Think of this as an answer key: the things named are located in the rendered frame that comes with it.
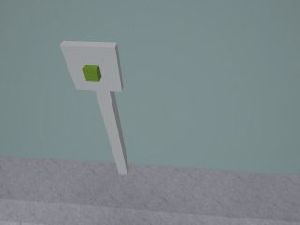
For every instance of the panel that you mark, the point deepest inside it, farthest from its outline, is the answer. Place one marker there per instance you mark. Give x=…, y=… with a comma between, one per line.
x=105, y=55

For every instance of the button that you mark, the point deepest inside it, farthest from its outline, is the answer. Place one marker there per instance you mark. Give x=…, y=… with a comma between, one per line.
x=92, y=73

